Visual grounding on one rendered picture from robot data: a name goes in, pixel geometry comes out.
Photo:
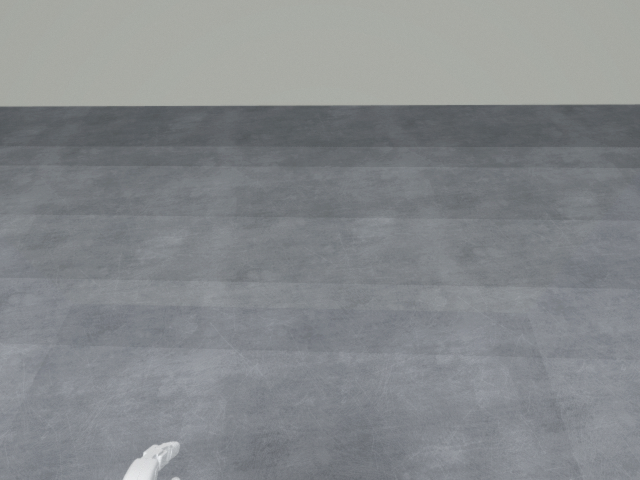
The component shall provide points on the left robot hand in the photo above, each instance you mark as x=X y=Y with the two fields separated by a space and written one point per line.
x=153 y=460

